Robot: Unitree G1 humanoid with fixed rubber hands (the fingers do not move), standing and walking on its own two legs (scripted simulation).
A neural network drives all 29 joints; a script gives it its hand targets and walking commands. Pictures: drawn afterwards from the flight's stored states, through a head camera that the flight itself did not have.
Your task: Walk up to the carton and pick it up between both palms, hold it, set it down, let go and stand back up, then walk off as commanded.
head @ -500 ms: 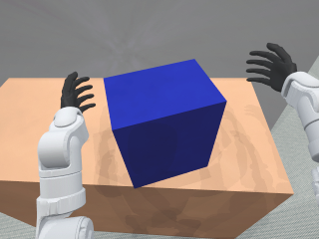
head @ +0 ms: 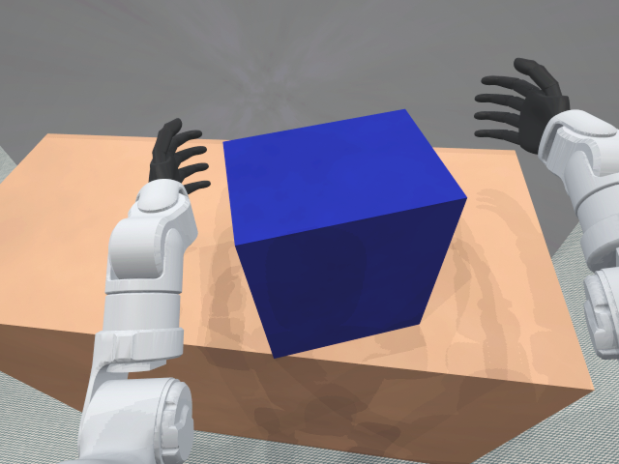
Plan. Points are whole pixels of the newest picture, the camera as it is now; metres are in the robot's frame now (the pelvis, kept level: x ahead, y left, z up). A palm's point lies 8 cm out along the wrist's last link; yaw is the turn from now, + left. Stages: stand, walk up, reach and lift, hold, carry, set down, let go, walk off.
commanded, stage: reach and lift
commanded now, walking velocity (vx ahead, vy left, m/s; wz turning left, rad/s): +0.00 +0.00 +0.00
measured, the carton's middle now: (333, 244) +0.38 +0.05 +0.06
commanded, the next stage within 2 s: none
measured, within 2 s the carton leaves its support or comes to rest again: neither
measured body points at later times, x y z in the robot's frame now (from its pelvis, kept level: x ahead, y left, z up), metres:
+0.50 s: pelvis +0.00 +0.00 +0.00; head +0.05 -0.01 +0.45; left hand +0.36 +0.24 +0.09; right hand +0.48 -0.17 +0.10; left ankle +0.00 +0.16 -0.75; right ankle +0.02 -0.10 -0.75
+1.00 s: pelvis +0.01 +0.00 +0.00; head +0.06 -0.01 +0.45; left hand +0.37 +0.22 +0.08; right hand +0.49 -0.12 +0.09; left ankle +0.00 +0.16 -0.75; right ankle +0.02 -0.10 -0.75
